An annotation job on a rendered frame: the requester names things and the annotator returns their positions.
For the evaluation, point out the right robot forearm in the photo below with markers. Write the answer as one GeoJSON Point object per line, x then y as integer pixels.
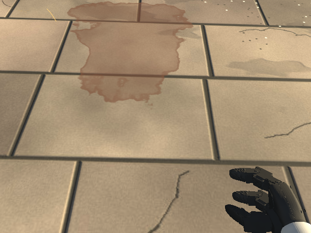
{"type": "Point", "coordinates": [297, 227]}

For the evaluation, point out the right robot hand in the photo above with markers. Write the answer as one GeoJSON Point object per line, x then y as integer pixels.
{"type": "Point", "coordinates": [278, 208]}

